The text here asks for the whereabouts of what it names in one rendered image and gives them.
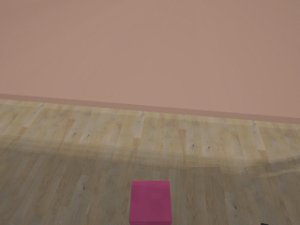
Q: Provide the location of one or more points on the carton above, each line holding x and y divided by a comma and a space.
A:
150, 203

